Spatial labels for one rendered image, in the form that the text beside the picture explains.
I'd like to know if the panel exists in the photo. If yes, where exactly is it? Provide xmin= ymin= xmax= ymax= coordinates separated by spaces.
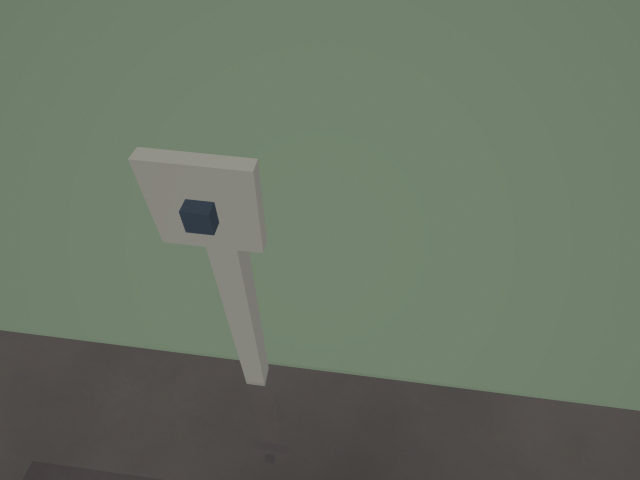
xmin=128 ymin=147 xmax=269 ymax=386

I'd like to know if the button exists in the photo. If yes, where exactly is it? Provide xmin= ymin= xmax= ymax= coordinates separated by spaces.
xmin=179 ymin=199 xmax=219 ymax=235

